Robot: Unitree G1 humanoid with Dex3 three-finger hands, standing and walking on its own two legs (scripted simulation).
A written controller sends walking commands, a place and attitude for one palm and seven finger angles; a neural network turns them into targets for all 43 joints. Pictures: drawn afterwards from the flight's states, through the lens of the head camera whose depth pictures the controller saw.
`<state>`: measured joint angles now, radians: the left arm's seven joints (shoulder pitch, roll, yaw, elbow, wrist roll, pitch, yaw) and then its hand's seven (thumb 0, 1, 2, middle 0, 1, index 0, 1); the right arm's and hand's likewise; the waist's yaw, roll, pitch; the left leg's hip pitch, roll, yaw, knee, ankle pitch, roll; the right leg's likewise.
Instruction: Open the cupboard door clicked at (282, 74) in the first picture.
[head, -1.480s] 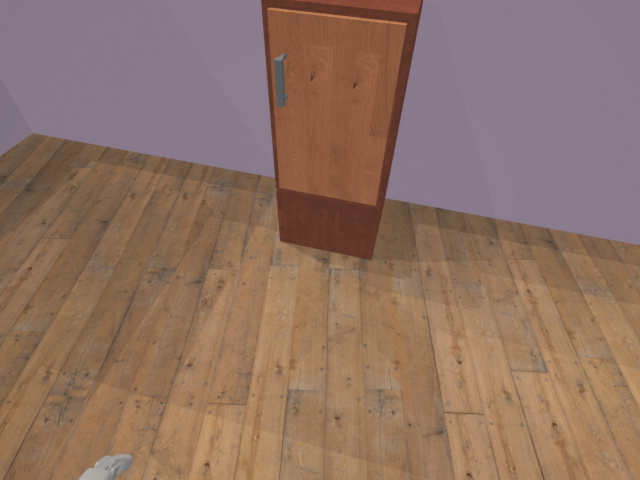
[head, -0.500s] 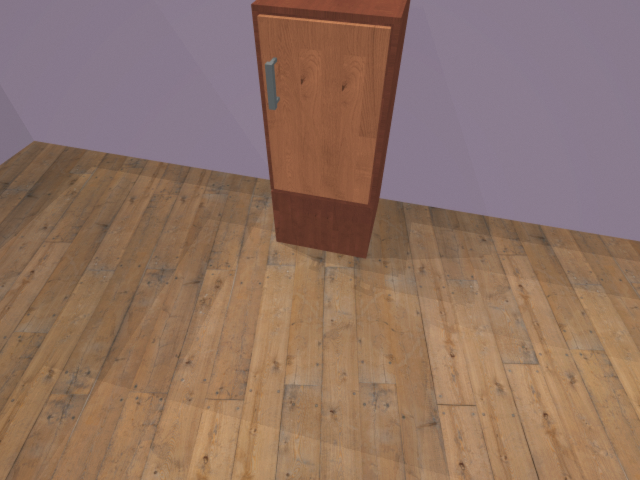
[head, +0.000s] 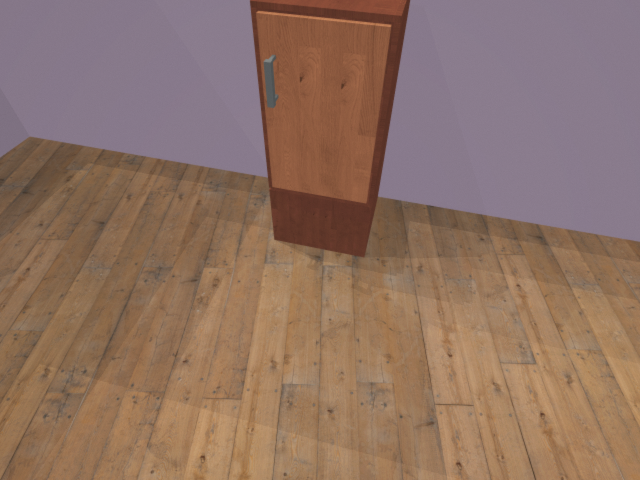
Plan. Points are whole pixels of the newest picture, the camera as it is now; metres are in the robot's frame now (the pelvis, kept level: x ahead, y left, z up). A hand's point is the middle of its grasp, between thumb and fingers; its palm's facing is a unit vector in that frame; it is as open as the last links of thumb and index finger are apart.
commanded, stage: walk to a spot facing it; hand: left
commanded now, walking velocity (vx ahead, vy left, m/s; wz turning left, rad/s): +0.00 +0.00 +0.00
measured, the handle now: (272, 81) +1.14 +0.20 -0.03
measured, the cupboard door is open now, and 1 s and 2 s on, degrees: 0 0 0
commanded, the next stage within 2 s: turn to face it in 0.96 s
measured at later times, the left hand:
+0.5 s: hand out of the picture +0.00 +0.26 -0.20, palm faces +0.21 -0.96 -0.21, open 7.4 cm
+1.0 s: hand (141, 427) +0.23 +0.30 -0.18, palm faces +0.31 -0.94 -0.17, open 7.4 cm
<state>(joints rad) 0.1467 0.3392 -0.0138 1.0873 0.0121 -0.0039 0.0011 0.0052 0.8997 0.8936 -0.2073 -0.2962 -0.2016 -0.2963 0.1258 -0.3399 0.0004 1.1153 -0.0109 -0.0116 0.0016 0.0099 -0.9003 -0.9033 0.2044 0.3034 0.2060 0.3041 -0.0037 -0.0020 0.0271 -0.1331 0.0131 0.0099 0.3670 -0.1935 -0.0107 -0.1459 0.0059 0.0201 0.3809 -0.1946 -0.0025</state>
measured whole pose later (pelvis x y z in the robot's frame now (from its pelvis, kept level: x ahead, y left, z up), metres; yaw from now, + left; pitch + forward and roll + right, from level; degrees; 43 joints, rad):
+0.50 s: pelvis +0.02 +0.05 -0.02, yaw +13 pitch -1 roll -1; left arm 0.28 0.26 0.03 1.01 0.03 0.01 0.00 0.00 0.90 0.89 -0.21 -0.30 -0.20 -0.30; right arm 0.28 -0.24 -0.03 1.00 -0.02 0.01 0.04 0.01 -0.90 -0.90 0.20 0.30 0.20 0.30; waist -0.02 -0.05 0.03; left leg -0.31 0.04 0.09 0.64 -0.34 0.01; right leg -0.20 -0.14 -0.15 0.64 -0.41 0.05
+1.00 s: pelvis +0.20 +0.10 -0.02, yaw +21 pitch +0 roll +1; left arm 0.14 0.16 0.04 1.00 0.02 -0.01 -0.02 0.01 0.90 0.89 -0.20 -0.30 -0.20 -0.30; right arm 0.47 -0.11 -0.03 1.13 -0.02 -0.07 -0.03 0.01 -0.90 -0.90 0.20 0.30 0.21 0.30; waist -0.06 -0.01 0.05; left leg 0.12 -0.06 -0.03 0.29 -0.40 0.05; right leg -0.54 -0.08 -0.09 0.69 -0.19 0.01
